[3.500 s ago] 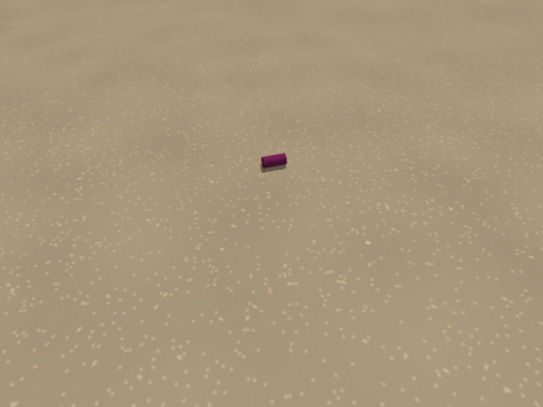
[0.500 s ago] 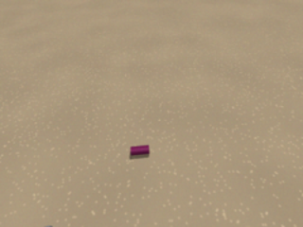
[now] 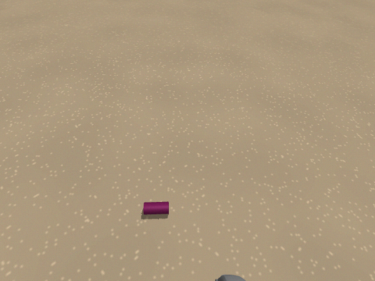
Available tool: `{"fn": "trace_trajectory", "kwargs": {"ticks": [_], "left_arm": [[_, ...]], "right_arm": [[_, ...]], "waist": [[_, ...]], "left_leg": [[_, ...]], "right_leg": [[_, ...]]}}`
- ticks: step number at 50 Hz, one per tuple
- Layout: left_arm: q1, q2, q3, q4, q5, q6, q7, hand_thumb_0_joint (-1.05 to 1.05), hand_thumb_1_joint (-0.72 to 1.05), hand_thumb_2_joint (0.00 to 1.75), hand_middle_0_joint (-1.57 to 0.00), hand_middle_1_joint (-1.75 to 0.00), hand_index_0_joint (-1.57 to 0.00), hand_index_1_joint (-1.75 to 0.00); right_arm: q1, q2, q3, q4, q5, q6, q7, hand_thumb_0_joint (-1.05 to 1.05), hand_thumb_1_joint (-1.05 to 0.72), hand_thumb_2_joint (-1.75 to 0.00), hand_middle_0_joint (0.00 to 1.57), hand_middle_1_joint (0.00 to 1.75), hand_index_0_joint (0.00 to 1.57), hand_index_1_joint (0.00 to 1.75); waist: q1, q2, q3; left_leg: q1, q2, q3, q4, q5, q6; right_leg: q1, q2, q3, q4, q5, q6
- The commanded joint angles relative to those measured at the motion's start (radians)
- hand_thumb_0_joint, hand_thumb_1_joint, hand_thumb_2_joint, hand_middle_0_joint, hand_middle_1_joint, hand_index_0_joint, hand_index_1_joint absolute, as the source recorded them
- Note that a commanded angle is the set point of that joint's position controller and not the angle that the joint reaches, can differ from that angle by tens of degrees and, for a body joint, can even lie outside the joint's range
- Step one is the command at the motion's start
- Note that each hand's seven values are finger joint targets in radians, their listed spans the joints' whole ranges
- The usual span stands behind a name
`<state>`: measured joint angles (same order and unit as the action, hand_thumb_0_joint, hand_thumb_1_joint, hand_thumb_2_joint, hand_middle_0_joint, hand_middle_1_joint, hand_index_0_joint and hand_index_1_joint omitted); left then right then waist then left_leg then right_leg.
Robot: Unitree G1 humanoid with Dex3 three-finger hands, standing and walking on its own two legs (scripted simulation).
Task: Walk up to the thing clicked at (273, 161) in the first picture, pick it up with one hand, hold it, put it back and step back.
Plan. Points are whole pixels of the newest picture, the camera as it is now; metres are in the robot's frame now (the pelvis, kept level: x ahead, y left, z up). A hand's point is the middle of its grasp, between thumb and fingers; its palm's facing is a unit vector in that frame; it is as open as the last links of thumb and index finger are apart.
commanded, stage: walk up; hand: left
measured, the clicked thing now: (156, 208) +0.60 +0.15 -0.73
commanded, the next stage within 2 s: stand in 1.88 s
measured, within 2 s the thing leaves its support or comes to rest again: neither
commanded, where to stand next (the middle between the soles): +0.20 -0.03 m, yaw +1 degrees
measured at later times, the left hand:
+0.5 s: hand out of the picture +0.15 +0.23 -0.14, palm faces +0.00 -0.90 -0.44, open 7.3 cm
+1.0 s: hand (92, 268) +0.19 +0.24 -0.15, palm faces +0.02 -0.92 -0.38, open 7.3 cm
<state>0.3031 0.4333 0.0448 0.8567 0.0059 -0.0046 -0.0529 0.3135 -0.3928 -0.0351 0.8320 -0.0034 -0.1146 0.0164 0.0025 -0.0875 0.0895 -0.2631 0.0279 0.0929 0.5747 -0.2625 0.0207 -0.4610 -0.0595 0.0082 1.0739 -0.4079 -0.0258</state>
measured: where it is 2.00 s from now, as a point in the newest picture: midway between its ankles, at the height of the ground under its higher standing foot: outside the picture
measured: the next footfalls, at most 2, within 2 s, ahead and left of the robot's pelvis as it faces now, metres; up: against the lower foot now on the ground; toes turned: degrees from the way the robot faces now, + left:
right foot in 0.18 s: +0.18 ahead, -0.18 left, +0.00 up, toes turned +1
left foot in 0.54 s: +0.19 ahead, +0.08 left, +0.00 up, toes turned +4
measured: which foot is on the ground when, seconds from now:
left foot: down 0.00-0.20, up 0.22-0.52, down 0.54-1.00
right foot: up 0.00-0.16, down 0.18-1.00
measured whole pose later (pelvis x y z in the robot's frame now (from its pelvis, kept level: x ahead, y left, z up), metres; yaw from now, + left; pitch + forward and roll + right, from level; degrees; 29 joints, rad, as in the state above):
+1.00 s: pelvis +0.13 -0.03 +0.00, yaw +2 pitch -2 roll -1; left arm 0.12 0.40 -0.02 1.07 -0.01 -0.04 0.01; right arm 0.05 -0.35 0.00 1.06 0.00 0.00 0.03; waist 0.03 0.00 0.08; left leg -0.27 0.02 0.05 0.57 -0.26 0.01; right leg -0.23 -0.05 -0.01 0.54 -0.27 0.04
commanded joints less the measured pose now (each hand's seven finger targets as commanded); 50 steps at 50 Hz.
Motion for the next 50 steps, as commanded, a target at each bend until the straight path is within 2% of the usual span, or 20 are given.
{"fn": "trace_trajectory", "kwargs": {"ticks": [1, 5, 8, 9, 10, 11, 13, 16, 23, 26, 27, 28, 29, 33, 34, 35, 36, 38, 41, 50], "left_arm": [[0.014, 0.162, 0.066, -0.082, 0.002, -0.025, -0.015, 0.0, 0.9, 0.9, -0.2, -0.3, -0.2, -0.3], [-0.01, 0.16, 0.072, -0.053, -0.001, -0.041, -0.011, 0.0, 0.9, 0.9, -0.2, -0.3, -0.2, -0.3], [0.07, 0.183, 0.083, 0.013, 0.008, -0.06, 0.016, 0.0, 0.9, 0.9, -0.2, -0.3, -0.2, -0.3], [0.1, 0.232, 0.094, 0.013, 0.013, -0.073, 0.028, 0.0, 0.9, 0.9, -0.2, -0.3, -0.2, -0.3], [0.118, 0.321, 0.109, -0.014, 0.016, -0.085, 0.036, 0.0, 0.9, 0.9, -0.2, -0.3, -0.2, -0.3], [0.085, 0.361, 0.107, -0.025, 0.008, -0.078, 0.036, 0.0, 0.9, 0.9, -0.2, -0.3, -0.2, -0.3], [0.017, 0.306, 0.092, -0.03, -0.009, -0.078, 0.047, 0.0, 0.9, 0.9, -0.2, -0.3, -0.2, -0.3], [-0.025, 0.271, 0.073, -0.034, 0.001, -0.082, 0.056, 0.0, 0.9, 0.9, -0.2, -0.3, -0.2, -0.3], [-0.11, 0.269, 0.055, -0.044, 0.005, -0.069, 0.076, 0.0, 0.9, 0.9, -0.2, -0.3, -0.2, -0.3], [-0.133, 0.224, 0.028, -0.037, -0.004, -0.05, 0.078, 0.0, 0.9, 0.9, -0.2, -0.3, -0.2, -0.3], [-0.1, 0.183, 0.016, -0.032, -0.008, -0.044, 0.078, 0.0, 0.9, 0.9, -0.2, -0.3, -0.2, -0.3], [-0.089, 0.158, 0.009, -0.019, -0.022, -0.038, 0.084, 0.0, 0.9, 0.9, -0.2, -0.3, -0.2, -0.3], [-0.096, 0.201, 0.026, 0.022, -0.012, -0.033, 0.091, 0.0, 0.9, 0.9, -0.2, -0.3, -0.2, -0.3], [0.002, 0.175, 0.02, 0.106, -0.009, -0.051, 0.085, 0.0, 0.9, 0.9, -0.2, -0.3, -0.2, -0.3], [-0.015, 0.203, 0.026, 0.104, 0.0, -0.06, 0.088, 0.0, 0.9, 0.9, -0.2, -0.3, -0.2, -0.3], [-0.084, 0.266, 0.034, 0.09, 0.014, -0.065, 0.087, 0.0, 0.9, 0.9, -0.2, -0.3, -0.2, -0.3], [-0.155, 0.287, 0.035, 0.082, 0.011, -0.062, 0.084, 0.0, 0.9, 0.9, -0.2, -0.3, -0.2, -0.3], [-0.214, 0.233, 0.009, 0.075, 0.005, -0.06, 0.08, 0.0, 0.9, 0.9, -0.2, -0.3, -0.2, -0.3], [-0.178, 0.183, -0.006, 0.114, -0.005, -0.056, 0.076, 0.0, 0.9, 0.9, -0.2, -0.3, -0.2, -0.3], [-0.212, 0.175, -0.019, 0.183, -0.012, -0.054, 0.075, 0.0, 0.9, 0.9, -0.2, -0.3, -0.2, -0.3]], "right_arm": [[0.036, -0.305, -0.09, -0.055, -0.006, -0.011, -0.018, 0.0, -0.9, -0.9, 0.2, 0.3, 0.2, 0.3], [-0.034, -0.309, -0.083, -0.063, -0.006, 0.007, -0.008, 0.0, -0.9, -0.9, 0.2, 0.3, 0.2, 0.3], [-0.034, -0.226, -0.053, -0.062, -0.001, 0.042, -0.011, 0.0, -0.9, -0.9, 0.2, 0.3, 0.2, 0.3], [0.022, -0.164, -0.03, -0.054, 0.003, 0.049, -0.013, 0.0, -0.9, -0.9, 0.2, 0.3, 0.2, 0.3], [0.047, -0.123, -0.014, -0.072, 0.0, 0.055, -0.011, 0.0, -0.9, -0.9, 0.2, 0.3, 0.2, 0.3], [0.005, -0.225, -0.05, -0.058, -0.005, 0.063, -0.024, 0.0, -0.9, -0.9, 0.2, 0.3, 0.2, 0.3], [0.007, -0.261, -0.063, -0.008, 0.005, 0.073, -0.024, 0.0, -0.9, -0.9, 0.2, 0.3, 0.2, 0.3], [0.054, -0.234, -0.062, 0.041, -0.004, 0.081, -0.011, 0.0, -0.9, -0.9, 0.2, 0.3, 0.2, 0.3], [-0.023, -0.201, -0.067, 0.05, -0.012, 0.11, 0.0, 0.0, -0.9, -0.9, 0.2, 0.3, 0.2, 0.3], [-0.008, -0.231, -0.081, 0.068, -0.021, 0.1, -0.006, 0.0, -0.9, -0.9, 0.2, 0.3, 0.2, 0.3], [-0.018, -0.273, -0.088, 0.056, -0.029, 0.094, -0.01, 0.0, -0.9, -0.9, 0.2, 0.3, 0.2, 0.3], [-0.102, -0.33, -0.091, 0.032, -0.014, 0.092, -0.008, 0.0, -0.9, -0.9, 0.2, 0.3, 0.2, 0.3], [-0.133, -0.326, -0.088, 0.034, -0.01, 0.096, -0.003, 0.0, -0.9, -0.9, 0.2, 0.3, 0.2, 0.3], [-0.238, -0.239, -0.051, 0.041, -0.001, 0.108, -0.008, 0.0, -0.9, -0.9, 0.2, 0.3, 0.2, 0.3], [-0.234, -0.194, -0.034, 0.044, 0.004, 0.109, -0.007, 0.0, -0.9, -0.9, 0.2, 0.3, 0.2, 0.3], [-0.217, -0.189, -0.035, 0.051, 0.008, 0.115, -0.008, 0.0, -0.9, -0.9, 0.2, 0.3, 0.2, 0.3], [-0.184, -0.192, -0.038, 0.075, 0.005, 0.118, -0.013, 0.0, -0.9, -0.9, 0.2, 0.3, 0.2, 0.3], [-0.173, -0.217, -0.044, 0.112, 0.003, 0.108, -0.009, 0.0, -0.9, -0.9, 0.2, 0.3, 0.2, 0.3], [-0.235, -0.225, -0.035, 0.121, 0.003, 0.096, -0.005, 0.0, -0.9, -0.9, 0.2, 0.3, 0.2, 0.3], [-0.316, -0.202, -0.024, 0.184, 0.006, 0.101, -0.006, 0.0, -0.9, -0.9, 0.2, 0.3, 0.2, 0.3]], "waist": [[-0.019, 0.271, -0.019], [0.003, 0.297, -0.024], [0.05, 0.129, -0.089], [0.069, -0.049, -0.111], [0.058, -0.216, -0.109], [0.074, -0.147, -0.096], [0.044, -0.014, -0.046], [0.014, -0.085, -0.074], [-0.005, -0.085, -0.118], [-0.042, -0.005, -0.122], [-0.03, 0.138, -0.135], [0.001, 0.29, -0.121], [-0.007, 0.271, -0.096], [0.062, 0.255, -0.103], [0.061, 0.172, -0.126], [0.014, 0.054, -0.1], [-0.019, 0.013, -0.067], [-0.044, 0.092, -0.089], [0.002, 0.11, -0.136], [0.008, 0.128, -0.143]], "left_leg": [[0.03, 0.231, -0.194, -0.258, 0.167, 0.215], [-0.099, 0.205, -0.161, -0.206, 0.05, 0.184], [-0.218, 0.123, -0.081, 0.071, -0.001, 0.116], [-0.264, 0.057, -0.022, 0.278, -0.093, 0.078], [-0.386, -0.032, -0.016, 0.495, -0.288, 0.031], [-0.398, -0.005, -0.103, 0.565, -0.34, 0.022], [-0.394, 0.055, -0.176, 0.585, -0.225, 0.015], [-0.299, 0.062, -0.131, 0.465, -0.162, 0.01], [-0.066, 0.023, -0.057, 0.198, -0.068, 0.007], [0.073, 0.008, -0.091, 0.036, -0.003, 0.038], [0.081, 0.132, -0.285, -0.095, 0.002, 0.074], [0.002, 0.265, -0.48, -0.186, -0.07, 0.171], [-0.096, 0.297, -0.512, -0.2, -0.111, 0.23], [-0.15, 0.15, -0.258, -0.043, 0.056, 0.109], [-0.146, 0.115, -0.213, 0.038, 0.086, 0.068], [-0.132, 0.041, -0.165, 0.106, 0.0, 0.025], [-0.069, 0.019, -0.128, 0.108, -0.122, 0.014], [0.06, 0.061, -0.183, -0.015, -0.042, 0.033], [0.016, 0.151, -0.273, -0.123, 0.061, 0.094], [0.089, 0.115, -0.192, -0.182, 0.14, 0.037]], "right_leg": [[-0.065, -0.059, -0.01, -0.173, 0.083, 0.021], [0.121, -0.027, -0.053, -0.37, 0.187, 0.019], [0.383, 0.048, -0.081, -0.503, 0.229, 0.018], [0.43, -0.046, 0.055, -0.621, 0.142, -0.008], [0.423, -0.296, 0.452, -0.768, 0.023, -0.104], [0.356, -0.394, 0.612, -0.803, -0.038, -0.241], [0.306, -0.314, 0.445, -0.764, 0.025, -0.222], [0.245, -0.228, 0.238, -0.701, 0.208, -0.182], [0.103, -0.234, 0.126, -0.577, 0.427, -0.174], [-0.022, -0.185, 0.094, -0.459, 0.273, -0.104], [-0.056, -0.108, 0.031, -0.333, 0.164, -0.05], [-0.04, 0.033, -0.077, -0.242, -0.051, -0.006], [0.041, 0.017, -0.034, -0.185, -0.161, 0.001], [0.232, 0.017, -0.033, -0.472, 0.117, -0.006], [0.25, -0.054, 0.084, -0.563, 0.151, -0.025], [0.167, -0.144, 0.264, -0.638, 0.105, -0.073], [0.081, -0.205, 0.31, -0.65, 0.074, -0.12], [0.032, -0.135, 0.175, -0.604, 0.139, -0.066], [0.179, -0.001, 0.017, -0.504, 0.193, 0.003], [0.256, -0.052, 0.047, -0.633, 0.315, 0.0]]}}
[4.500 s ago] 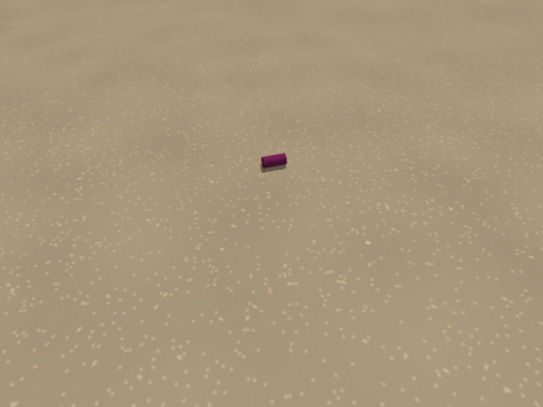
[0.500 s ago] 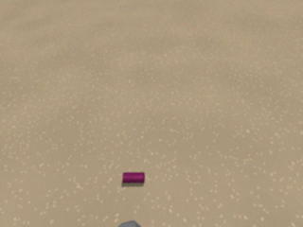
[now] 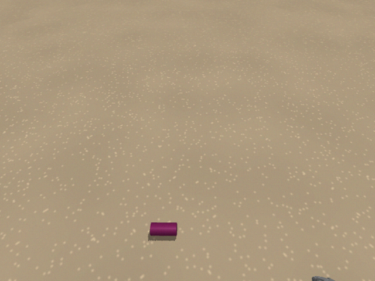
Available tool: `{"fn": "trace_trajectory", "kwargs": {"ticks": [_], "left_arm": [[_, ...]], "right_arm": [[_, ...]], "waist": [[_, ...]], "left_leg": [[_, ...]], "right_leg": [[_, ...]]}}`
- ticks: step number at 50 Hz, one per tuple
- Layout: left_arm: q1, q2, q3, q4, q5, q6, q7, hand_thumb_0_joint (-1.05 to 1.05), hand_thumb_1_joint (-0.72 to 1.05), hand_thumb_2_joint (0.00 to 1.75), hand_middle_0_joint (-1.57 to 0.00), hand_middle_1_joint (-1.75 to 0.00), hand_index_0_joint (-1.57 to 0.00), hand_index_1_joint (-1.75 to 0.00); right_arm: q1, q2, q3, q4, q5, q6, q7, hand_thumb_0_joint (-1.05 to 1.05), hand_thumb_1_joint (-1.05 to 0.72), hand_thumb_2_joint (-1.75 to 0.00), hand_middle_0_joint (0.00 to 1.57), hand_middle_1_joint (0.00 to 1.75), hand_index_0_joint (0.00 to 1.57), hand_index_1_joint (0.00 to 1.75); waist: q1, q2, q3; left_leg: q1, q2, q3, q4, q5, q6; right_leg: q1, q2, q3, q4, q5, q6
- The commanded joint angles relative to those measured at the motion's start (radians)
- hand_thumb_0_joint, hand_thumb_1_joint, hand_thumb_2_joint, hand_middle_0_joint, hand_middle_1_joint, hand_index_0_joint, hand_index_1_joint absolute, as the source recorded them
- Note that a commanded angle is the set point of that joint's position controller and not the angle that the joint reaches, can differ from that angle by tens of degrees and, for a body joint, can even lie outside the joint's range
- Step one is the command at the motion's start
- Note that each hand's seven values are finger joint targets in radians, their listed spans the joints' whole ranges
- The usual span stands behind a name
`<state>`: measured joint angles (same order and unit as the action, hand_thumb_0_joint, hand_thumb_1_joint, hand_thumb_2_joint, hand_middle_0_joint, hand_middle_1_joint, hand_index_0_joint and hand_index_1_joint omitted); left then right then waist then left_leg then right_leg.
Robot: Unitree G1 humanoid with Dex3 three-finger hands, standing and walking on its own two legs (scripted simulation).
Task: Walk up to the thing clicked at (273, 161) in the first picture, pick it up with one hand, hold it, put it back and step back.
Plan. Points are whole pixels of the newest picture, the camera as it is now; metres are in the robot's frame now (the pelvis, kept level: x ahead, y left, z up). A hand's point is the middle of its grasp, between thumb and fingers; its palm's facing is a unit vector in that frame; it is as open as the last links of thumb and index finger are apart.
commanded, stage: walk up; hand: left
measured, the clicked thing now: (163, 229) +0.48 +0.17 -0.73
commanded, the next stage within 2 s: stand in 0.88 s
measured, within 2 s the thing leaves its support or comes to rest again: neither
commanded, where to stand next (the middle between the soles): +0.07 +0.00 m, yaw -1 degrees
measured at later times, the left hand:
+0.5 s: hand out of the picture +0.09 +0.26 -0.14, palm faces -0.05 -0.93 -0.36, open 7.3 cm
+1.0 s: hand out of the picture +0.11 +0.25 -0.14, palm faces -0.04 -0.93 -0.35, open 7.3 cm
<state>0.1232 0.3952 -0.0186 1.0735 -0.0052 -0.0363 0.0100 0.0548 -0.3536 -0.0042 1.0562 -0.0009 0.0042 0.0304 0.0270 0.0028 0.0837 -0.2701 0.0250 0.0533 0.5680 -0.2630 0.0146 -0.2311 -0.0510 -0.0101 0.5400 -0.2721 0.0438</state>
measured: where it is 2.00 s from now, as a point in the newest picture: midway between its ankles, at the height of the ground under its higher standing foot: outside the picture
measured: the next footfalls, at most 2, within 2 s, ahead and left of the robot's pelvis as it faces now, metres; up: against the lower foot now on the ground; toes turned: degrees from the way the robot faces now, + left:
none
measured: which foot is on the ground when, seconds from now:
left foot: down 0.00-1.00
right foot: down 0.00-1.00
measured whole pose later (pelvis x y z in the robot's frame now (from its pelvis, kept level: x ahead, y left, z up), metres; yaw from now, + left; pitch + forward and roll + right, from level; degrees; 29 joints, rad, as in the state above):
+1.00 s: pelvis +0.02 -0.01 +0.02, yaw -1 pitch -2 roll +0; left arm 0.08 0.36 0.00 1.14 0.01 -0.01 0.00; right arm 0.08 -0.34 -0.02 1.15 -0.01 0.00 0.02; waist -0.01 -0.01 0.05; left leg -0.13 0.02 0.07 0.34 -0.17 0.00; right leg -0.11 -0.05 0.00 0.34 -0.19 0.04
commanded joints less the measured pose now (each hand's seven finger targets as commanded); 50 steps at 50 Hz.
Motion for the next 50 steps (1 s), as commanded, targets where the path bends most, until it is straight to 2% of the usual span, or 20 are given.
{"fn": "trace_trajectory", "kwargs": {"ticks": [1, 5, 6, 11, 13, 15, 18, 24, 28, 31, 34, 43, 44, 46, 49, 50], "left_arm": [[-0.037, 0.207, 0.042, -0.026, 0.001, -0.021, 0.012, 0.0, 0.9, 0.9, -0.2, -0.3, -0.2, -0.3], [-0.053, 0.209, 0.042, -0.01, 0.004, -0.021, 0.011, 0.0, 0.9, 0.9, -0.2, -0.3, -0.2, -0.3], [-0.064, 0.21, 0.041, -0.01, 0.005, -0.02, 0.011, 0.0, 0.9, 0.9, -0.2, -0.3, -0.2, -0.3], [-0.075, 0.203, 0.042, 0.004, 0.01, -0.018, 0.009, 0.0, 0.9, 0.9, -0.2, -0.3, -0.2, -0.3], [-0.086, 0.204, 0.045, 0.003, 0.011, -0.017, 0.009, 0.0, 0.9, 0.9, -0.2, -0.3, -0.2, -0.3], [-0.092, 0.199, 0.046, 0.009, 0.011, -0.014, 0.008, 0.0, 0.9, 0.9, -0.2, -0.3, -0.2, -0.3], [-0.089, 0.195, 0.047, 0.011, 0.015, -0.011, 0.006, 0.0, 0.9, 0.9, -0.2, -0.3, -0.2, -0.3], [-0.088, 0.194, 0.053, 0.008, 0.019, -0.008, 0.004, 0.0, 0.9, 0.9, -0.2, -0.3, -0.2, -0.3], [-0.085, 0.193, 0.055, 0.007, 0.019, -0.008, 0.004, 0.0, 0.9, 0.9, -0.2, -0.3, -0.2, -0.3], [-0.075, 0.195, 0.058, 0.007, 0.019, -0.01, 0.006, 0.0, 0.9, 0.9, -0.2, -0.3, -0.2, -0.3], [-0.083, 0.19, 0.057, 0.005, 0.019, -0.011, 0.008, 0.0, 0.9, 0.9, -0.2, -0.3, -0.2, -0.3], [-0.088, 0.184, 0.057, 0.003, 0.018, -0.006, 0.011, 0.0, 0.9, 0.9, -0.2, -0.3, -0.2, -0.3], [-0.098, 0.174, 0.055, 0.01, 0.008, 0.001, 0.007, 0.0, 0.9, 0.9, -0.2, -0.3, -0.2, -0.3], [-0.083, 0.159, 0.052, 0.009, 0.01, 0.004, 0.005, 0.0, 0.9, 0.9, -0.2, -0.3, -0.2, -0.3], [-0.083, 0.172, 0.057, 0.012, 0.01, 0.005, 0.002, 0.0, 0.9, 0.9, -0.2, -0.3, -0.2, -0.3], [-0.087, 0.171, 0.057, 0.011, 0.011, 0.003, 0.001, 0.0, 0.9, 0.9, -0.2, -0.3, -0.2, -0.3]], "right_arm": [[-0.069, -0.242, -0.056, -0.035, 0.003, -0.016, -0.019, 0.0, -0.9, -0.9, 0.2, 0.3, 0.2, 0.3], [-0.081, -0.231, -0.052, -0.016, 0.004, -0.015, -0.017, 0.0, -0.9, -0.9, 0.2, 0.3, 0.2, 0.3], [-0.087, -0.23, -0.053, -0.014, 0.003, -0.014, -0.016, 0.0, -0.9, -0.9, 0.2, 0.3, 0.2, 0.3], [-0.086, -0.229, -0.057, 0.001, 0.002, -0.014, -0.015, 0.0, -0.9, -0.9, 0.2, 0.3, 0.2, 0.3], [-0.08, -0.227, -0.059, 0.005, -0.001, -0.013, -0.015, 0.0, -0.9, -0.9, 0.2, 0.3, 0.2, 0.3], [-0.08, -0.221, -0.058, 0.013, 0.0, -0.013, -0.015, 0.0, -0.9, -0.9, 0.2, 0.3, 0.2, 0.3], [-0.078, -0.223, -0.059, 0.015, -0.003, -0.012, -0.014, 0.0, -0.9, -0.9, 0.2, 0.3, 0.2, 0.3], [-0.061, -0.228, -0.061, 0.015, -0.009, -0.014, -0.015, 0.0, -0.9, -0.9, 0.2, 0.3, 0.2, 0.3], [-0.05, -0.224, -0.06, 0.016, -0.006, -0.015, -0.016, 0.0, -0.9, -0.9, 0.2, 0.3, 0.2, 0.3], [-0.044, -0.222, -0.059, 0.016, -0.005, -0.015, -0.016, 0.0, -0.9, -0.9, 0.2, 0.3, 0.2, 0.3], [-0.029, -0.222, -0.062, 0.021, -0.004, -0.012, -0.016, 0.0, -0.9, -0.9, 0.2, 0.3, 0.2, 0.3], [-0.022, -0.218, -0.064, 0.022, -0.005, -0.008, -0.018, 0.0, -0.9, -0.9, 0.2, 0.3, 0.2, 0.3], [-0.02, -0.192, -0.05, 0.023, -0.007, -0.018, -0.023, 0.0, -0.9, -0.9, 0.2, 0.3, 0.2, 0.3], [-0.05, -0.214, -0.054, 0.025, -0.009, -0.025, -0.027, 0.0, -0.9, -0.9, 0.2, 0.3, 0.2, 0.3], [-0.037, -0.207, -0.05, 0.034, -0.009, -0.03, -0.029, 0.0, -0.9, -0.9, 0.2, 0.3, 0.2, 0.3], [-0.038, -0.206, -0.049, 0.033, -0.01, -0.032, -0.029, 0.0, -0.9, -0.9, 0.2, 0.3, 0.2, 0.3]], "waist": [[-0.016, 0.038, -0.137], [-0.018, 0.014, -0.145], [-0.021, 0.013, -0.131], [-0.023, -0.004, -0.149], [-0.026, -0.008, -0.142], [-0.025, 0.001, -0.122], [-0.025, 0.009, -0.094], [-0.027, 0.022, -0.093], [-0.028, 0.013, -0.099], [-0.026, 0.003, -0.12], [-0.033, -0.015, -0.132], [-0.035, -0.013, -0.131], [-0.046, -0.05, -0.129], [-0.03, -0.024, -0.118], [-0.037, -0.003, -0.109], [-0.038, 0.002, -0.115]], "left_leg": [[0.098, 0.12, -0.154, -0.186, 0.134, 0.044], [0.134, 0.105, -0.125, -0.2, 0.164, 0.031], [0.132, 0.105, -0.124, -0.217, 0.143, 0.028], [0.175, 0.107, -0.108, -0.236, 0.187, 0.024], [0.176, 0.103, -0.1, -0.244, 0.175, 0.021], [0.161, 0.1, -0.101, -0.262, 0.144, 0.017], [0.136, 0.104, -0.116, -0.293, 0.043, 0.016], [0.113, 0.104, -0.122, -0.313, -0.008, 0.015], [0.122, 0.098, -0.117, -0.299, 0.03, 0.015], [0.159, 0.098, -0.104, -0.268, 0.12, 0.015], [0.186, 0.096, -0.098, -0.252, 0.168, 0.013], [0.196, 0.102, -0.094, -0.254, 0.193, 0.013], [0.176, 0.118, -0.115, -0.295, 0.198, 0.005], [0.189, 0.124, -0.117, -0.293, 0.233, 0.003], [0.17, 0.118, -0.109, -0.303, 0.207, -0.004], [0.174, 0.121, -0.109, -0.3, 0.228, -0.004]], "right_leg": [[0.036, -0.058, 0.059, -0.117, 0.173, -0.065], [0.055, -0.076, 0.073, -0.161, 0.217, -0.06], [0.05, -0.076, 0.073, -0.172, 0.208, -0.059], [0.08, -0.082, 0.068, -0.205, 0.235, -0.054], [0.077, -0.087, 0.074, -0.215, 0.226, -0.055], [0.071, -0.085, 0.076, -0.221, 0.2, -0.053], [0.062, -0.075, 0.071, -0.23, 0.13, -0.054], [0.075, -0.069, 0.066, -0.225, 0.124, -0.057], [0.077, -0.07, 0.071, -0.229, 0.141, -0.057], [0.076, -0.078, 0.076, -0.234, 0.178, -0.056], [0.073, -0.085, 0.082, -0.241, 0.207, -0.057], [0.081, -0.082, 0.076, -0.239, 0.232, -0.054], [0.093, -0.078, 0.07, -0.245, 0.193, -0.049], [0.09, -0.076, 0.069, -0.254, 0.188, -0.046], [0.11, -0.084, 0.075, -0.267, 0.18, -0.048], [0.121, -0.087, 0.076, -0.264, 0.196, -0.049]]}}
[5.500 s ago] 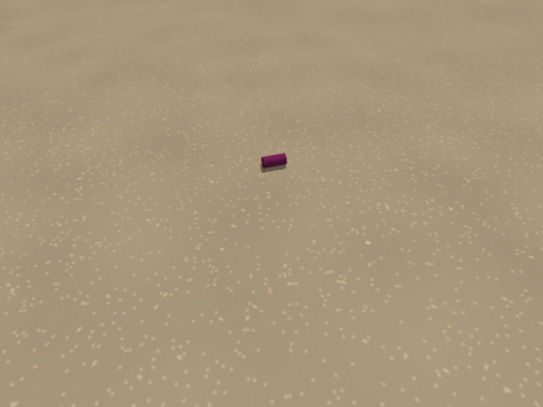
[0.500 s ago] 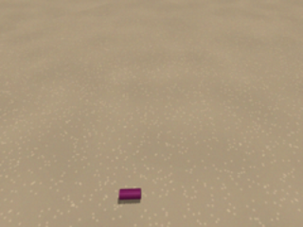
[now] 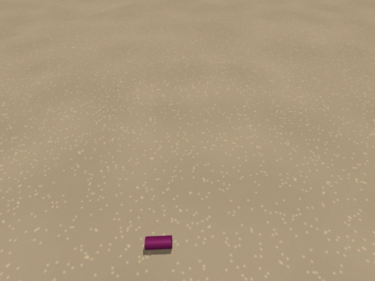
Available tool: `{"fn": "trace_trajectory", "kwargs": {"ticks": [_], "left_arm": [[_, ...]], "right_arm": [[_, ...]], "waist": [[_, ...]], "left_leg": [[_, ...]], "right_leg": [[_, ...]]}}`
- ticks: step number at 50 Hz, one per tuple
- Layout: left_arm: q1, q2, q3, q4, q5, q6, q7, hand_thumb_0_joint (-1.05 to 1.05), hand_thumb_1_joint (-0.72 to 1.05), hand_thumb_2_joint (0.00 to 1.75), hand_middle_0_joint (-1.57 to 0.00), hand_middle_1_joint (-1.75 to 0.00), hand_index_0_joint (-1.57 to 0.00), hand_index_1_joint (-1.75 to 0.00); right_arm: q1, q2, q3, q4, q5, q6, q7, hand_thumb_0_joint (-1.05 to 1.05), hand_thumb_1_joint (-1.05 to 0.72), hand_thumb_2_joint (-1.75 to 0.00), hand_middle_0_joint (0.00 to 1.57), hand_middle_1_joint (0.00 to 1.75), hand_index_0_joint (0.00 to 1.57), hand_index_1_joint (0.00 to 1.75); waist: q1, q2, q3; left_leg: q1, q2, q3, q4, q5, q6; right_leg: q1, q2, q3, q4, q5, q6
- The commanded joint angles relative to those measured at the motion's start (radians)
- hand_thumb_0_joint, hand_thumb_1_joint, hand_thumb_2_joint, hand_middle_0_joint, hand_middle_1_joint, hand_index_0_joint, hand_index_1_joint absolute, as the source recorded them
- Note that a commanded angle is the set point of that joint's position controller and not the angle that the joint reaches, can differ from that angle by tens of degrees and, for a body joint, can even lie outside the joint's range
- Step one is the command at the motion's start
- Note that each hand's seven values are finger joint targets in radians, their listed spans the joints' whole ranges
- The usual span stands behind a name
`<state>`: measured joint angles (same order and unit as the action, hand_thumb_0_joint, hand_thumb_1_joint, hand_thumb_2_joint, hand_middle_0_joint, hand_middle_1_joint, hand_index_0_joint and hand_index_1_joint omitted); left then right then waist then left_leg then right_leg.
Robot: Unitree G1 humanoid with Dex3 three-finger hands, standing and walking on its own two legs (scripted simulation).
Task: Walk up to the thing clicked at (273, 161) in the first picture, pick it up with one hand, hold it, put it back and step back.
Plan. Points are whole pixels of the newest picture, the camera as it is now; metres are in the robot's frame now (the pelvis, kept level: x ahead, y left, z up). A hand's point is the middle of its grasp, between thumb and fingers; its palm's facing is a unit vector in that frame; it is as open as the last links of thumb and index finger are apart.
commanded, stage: stand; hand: left
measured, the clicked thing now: (158, 242) +0.46 +0.18 -0.75
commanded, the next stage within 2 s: none
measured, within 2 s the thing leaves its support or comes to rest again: neither
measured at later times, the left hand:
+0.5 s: hand out of the picture +0.08 +0.25 -0.16, palm faces -0.01 -0.94 -0.34, open 7.3 cm
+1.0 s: hand out of the picture +0.08 +0.24 -0.16, palm faces -0.01 -0.94 -0.34, open 7.3 cm
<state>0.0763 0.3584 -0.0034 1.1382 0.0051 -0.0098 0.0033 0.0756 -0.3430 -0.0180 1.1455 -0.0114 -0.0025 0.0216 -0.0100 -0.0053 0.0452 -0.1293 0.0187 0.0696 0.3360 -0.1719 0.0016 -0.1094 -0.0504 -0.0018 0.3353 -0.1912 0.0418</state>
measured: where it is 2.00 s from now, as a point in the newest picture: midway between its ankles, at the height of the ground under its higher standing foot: outside the picture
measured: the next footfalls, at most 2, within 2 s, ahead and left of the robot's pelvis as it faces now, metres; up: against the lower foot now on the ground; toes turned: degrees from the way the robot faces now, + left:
none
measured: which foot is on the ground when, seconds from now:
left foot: down 0.00-1.00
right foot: down 0.00-1.00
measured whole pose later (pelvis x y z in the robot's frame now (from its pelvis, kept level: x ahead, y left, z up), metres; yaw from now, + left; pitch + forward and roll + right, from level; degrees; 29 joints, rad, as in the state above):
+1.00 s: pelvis +0.01 -0.01 +0.00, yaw +1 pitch -2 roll +0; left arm 0.10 0.35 0.00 1.14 0.01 0.00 0.00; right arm 0.09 -0.35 0.00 1.15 -0.01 -0.01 0.01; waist 0.00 -0.01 0.04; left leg -0.10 0.03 0.05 0.30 -0.17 -0.02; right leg -0.07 -0.04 -0.02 0.30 -0.19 0.03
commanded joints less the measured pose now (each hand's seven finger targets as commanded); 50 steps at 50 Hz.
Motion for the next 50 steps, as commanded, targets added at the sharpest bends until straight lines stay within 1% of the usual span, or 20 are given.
{"fn": "trace_trajectory", "kwargs": {"ticks": [1, 5, 9, 10, 11, 13, 15, 17, 19, 21, 25, 29, 33, 35, 39, 40, 42, 45, 47, 50], "left_arm": [[-0.036, 0.2, 0.041, -0.055, 0.003, -0.022, 0.007, 0.0, 0.9, 0.9, -0.2, -0.3, -0.2, -0.3], [-0.035, 0.212, 0.046, -0.053, 0.002, -0.022, 0.005, 0.0, 0.9, 0.9, -0.2, -0.3, -0.2, -0.3], [-0.038, 0.205, 0.047, -0.056, 0.004, -0.02, 0.003, 0.0, 0.9, 0.9, -0.2, -0.3, -0.2, -0.3], [-0.034, 0.207, 0.047, -0.055, 0.003, -0.021, 0.003, 0.0, 0.9, 0.9, -0.2, -0.3, -0.2, -0.3], [-0.034, 0.206, 0.047, -0.055, 0.004, -0.021, 0.003, 0.0, 0.9, 0.9, -0.2, -0.3, -0.2, -0.3], [-0.029, 0.201, 0.045, -0.056, 0.003, -0.023, 0.004, 0.0, 0.9, 0.9, -0.2, -0.3, -0.2, -0.3], [-0.027, 0.202, 0.046, -0.058, 0.005, -0.023, 0.005, 0.0, 0.9, 0.9, -0.2, -0.3, -0.2, -0.3], [-0.034, 0.208, 0.05, -0.057, 0.004, -0.022, 0.006, 0.0, 0.9, 0.9, -0.2, -0.3, -0.2, -0.3], [-0.023, 0.201, 0.047, -0.056, 0.003, -0.021, 0.005, 0.0, 0.9, 0.9, -0.2, -0.3, -0.2, -0.3], [-0.03, 0.201, 0.048, -0.057, 0.001, -0.019, 0.005, 0.0, 0.9, 0.9, -0.2, -0.3, -0.2, -0.3], [-0.024, 0.202, 0.048, -0.053, 0.003, -0.016, 0.005, 0.0, 0.9, 0.9, -0.2, -0.3, -0.2, -0.3], [-0.016, 0.206, 0.047, -0.057, 0.004, -0.019, 0.005, 0.0, 0.9, 0.9, -0.2, -0.3, -0.2, -0.3], [-0.027, 0.208, 0.048, -0.062, 0.003, -0.018, 0.006, 0.0, 0.9, 0.9, -0.2, -0.3, -0.2, -0.3], [-0.021, 0.203, 0.046, -0.059, 0.002, -0.019, 0.006, 0.0, 0.9, 0.9, -0.2, -0.3, -0.2, -0.3], [-0.025, 0.216, 0.05, -0.057, 0.004, -0.02, 0.007, 0.0, 0.9, 0.9, -0.2, -0.3, -0.2, -0.3], [-0.02, 0.208, 0.046, -0.058, 0.002, -0.02, 0.006, 0.0, 0.9, 0.9, -0.2, -0.3, -0.2, -0.3], [-0.025, 0.21, 0.048, -0.06, 0.003, -0.019, 0.006, 0.0, 0.9, 0.9, -0.2, -0.3, -0.2, -0.3], [-0.019, 0.207, 0.047, -0.056, 0.001, -0.018, 0.005, 0.0, 0.9, 0.9, -0.2, -0.3, -0.2, -0.3], [-0.017, 0.205, 0.046, -0.058, 0.001, -0.019, 0.004, 0.0, 0.9, 0.9, -0.2, -0.3, -0.2, -0.3], [-0.016, 0.206, 0.046, -0.062, 0.004, -0.02, 0.005, 0.0, 0.9, 0.9, -0.2, -0.3, -0.2, -0.3]], "right_arm": [[-0.062, -0.224, -0.037, -0.056, 0.003, -0.025, -0.021, 0.0, -0.9, -0.9, 0.2, 0.3, 0.2, 0.3], [-0.066, -0.214, -0.032, -0.054, 0.005, -0.03, -0.022, 0.0, -0.9, -0.9, 0.2, 0.3, 0.2, 0.3], [-0.066, -0.216, -0.03, -0.057, 0.004, -0.032, -0.024, 0.0, -0.9, -0.9, 0.2, 0.3, 0.2, 0.3], [-0.07, -0.211, -0.028, -0.057, 0.004, -0.033, -0.024, 0.0, -0.9, -0.9, 0.2, 0.3, 0.2, 0.3], [-0.071, -0.215, -0.03, -0.056, 0.004, -0.032, -0.024, 0.0, -0.9, -0.9, 0.2, 0.3, 0.2, 0.3], [-0.066, -0.215, -0.03, -0.054, 0.005, -0.034, -0.025, 0.0, -0.9, -0.9, 0.2, 0.3, 0.2, 0.3], [-0.065, -0.221, -0.031, -0.055, 0.006, -0.034, -0.027, 0.0, -0.9, -0.9, 0.2, 0.3, 0.2, 0.3], [-0.056, -0.217, -0.031, -0.053, 0.004, -0.033, -0.028, 0.0, -0.9, -0.9, 0.2, 0.3, 0.2, 0.3], [-0.064, -0.218, -0.029, -0.054, 0.006, -0.032, -0.028, 0.0, -0.9, -0.9, 0.2, 0.3, 0.2, 0.3], [-0.054, -0.218, -0.026, -0.052, 0.005, -0.034, -0.029, 0.0, -0.9, -0.9, 0.2, 0.3, 0.2, 0.3], [-0.069, -0.218, -0.027, -0.055, 0.005, -0.028, -0.028, 0.0, -0.9, -0.9, 0.2, 0.3, 0.2, 0.3], [-0.059, -0.221, -0.027, -0.054, 0.004, -0.029, -0.027, 0.0, -0.9, -0.9, 0.2, 0.3, 0.2, 0.3], [-0.046, -0.218, -0.025, -0.053, 0.002, -0.029, -0.028, 0.0, -0.9, -0.9, 0.2, 0.3, 0.2, 0.3], [-0.051, -0.22, -0.025, -0.055, 0.003, -0.029, -0.028, 0.0, -0.9, -0.9, 0.2, 0.3, 0.2, 0.3], [-0.042, -0.213, -0.024, -0.055, 0.003, -0.029, -0.027, 0.0, -0.9, -0.9, 0.2, 0.3, 0.2, 0.3], [-0.046, -0.217, -0.023, -0.052, 0.004, -0.029, -0.027, 0.0, -0.9, -0.9, 0.2, 0.3, 0.2, 0.3], [-0.041, -0.219, -0.025, -0.054, 0.002, -0.029, -0.029, 0.0, -0.9, -0.9, 0.2, 0.3, 0.2, 0.3], [-0.038, -0.219, -0.023, -0.054, 0.004, -0.028, -0.027, 0.0, -0.9, -0.9, 0.2, 0.3, 0.2, 0.3], [-0.038, -0.218, -0.023, -0.053, 0.002, -0.03, -0.027, 0.0, -0.9, -0.9, 0.2, 0.3, 0.2, 0.3], [-0.032, -0.222, -0.024, -0.054, 0.003, -0.031, -0.028, 0.0, -0.9, -0.9, 0.2, 0.3, 0.2, 0.3]], "waist": [[0.003, 0.024, -0.085], [0.0, 0.021, -0.074], [0.0, 0.03, -0.083], [0.002, 0.02, -0.072], [0.002, 0.016, -0.089], [0.002, 0.005, -0.096], [0.0, 0.014, -0.11], [-0.005, 0.008, -0.116], [0.001, 0.012, -0.105], [-0.001, 0.017, -0.089], [0.005, -0.003, -0.063], [0.003, 0.0, -0.082], [0.001, 0.01, -0.089], [0.005, 0.008, -0.086], [0.001, -0.016, -0.088], [0.006, -0.003, -0.076], [0.003, 0.012, -0.076], [0.003, 0.013, -0.066], [0.007, 0.01, -0.074], [0.004, 0.018, -0.087]], "left_leg": [[0.035, 0.127, -0.123, -0.068, 0.138, 0.011], [0.04, 0.121, -0.122, -0.079, 0.122, 0.004], [0.042, 0.124, -0.123, -0.082, 0.107, 0.008], [0.047, 0.124, -0.123, -0.081, 0.121, 0.004], [0.064, 0.13, -0.123, -0.073, 0.143, 0.007], [0.077, 0.132, -0.121, -0.063, 0.208, 0.006], [0.091, 0.132, -0.114, -0.054, 0.225, 0.01], [0.088, 0.133, -0.112, -0.056, 0.219, 0.009], [0.093, 0.132, -0.111, -0.055, 0.234, 0.008], [0.071, 0.126, -0.107, -0.063, 0.215, 0.004], [0.061, 0.127, -0.119, -0.076, 0.149, 0.001], [0.073, 0.128, -0.113, -0.062, 0.183, 0.005], [0.055, 0.125, -0.113, -0.068, 0.158, 0.007], [0.058, 0.128, -0.118, -0.068, 0.188, 0.006], [0.06, 0.13, -0.121, -0.068, 0.18, 0.006], [0.065, 0.129, -0.12, -0.067, 0.192, 0.007], [0.053, 0.124, -0.116, -0.069, 0.157, 0.007], [0.05, 0.124, -0.118, -0.072, 0.152, 0.006], [0.054, 0.125, -0.119, -0.069, 0.183, 0.005], [0.066, 0.127, -0.114, -0.06, 0.188, 0.007]], "right_leg": [[0.004, -0.091, 0.069, -0.067, 0.128, -0.046], [0.001, -0.088, 0.067, -0.072, 0.113, -0.048], [0.0, -0.092, 0.067, -0.077, 0.11, -0.05], [-0.008, -0.09, 0.066, -0.074, 0.114, -0.05], [-0.004, -0.093, 0.067, -0.073, 0.126, -0.051], [0.003, -0.092, 0.064, -0.07, 0.173, -0.049], [0.015, -0.097, 0.066, -0.072, 0.208, -0.05], [0.029, -0.098, 0.062, -0.066, 0.201, -0.053], [0.02, -0.096, 0.061, -0.07, 0.214, -0.05], [0.025, -0.098, 0.063, -0.075, 0.203, -0.051], [-0.001, -0.087, 0.054, -0.084, 0.124, -0.048], [0.009, -0.095, 0.06, -0.085, 0.163, -0.051], [0.023, -0.099, 0.062, -0.086, 0.158, -0.052], [0.024, -0.097, 0.059, -0.081, 0.171, -0.051], [0.029, -0.096, 0.052, -0.078, 0.159, -0.053], [0.016, -0.098, 0.059, -0.085, 0.173, -0.051], [0.019, -0.097, 0.059, -0.088, 0.147, -0.052], [0.012, -0.096, 0.059, -0.09, 0.136, -0.052], [0.018, -0.097, 0.058, -0.084, 0.159, -0.054], [0.023, -0.1, 0.06, -0.086, 0.176, -0.056]]}}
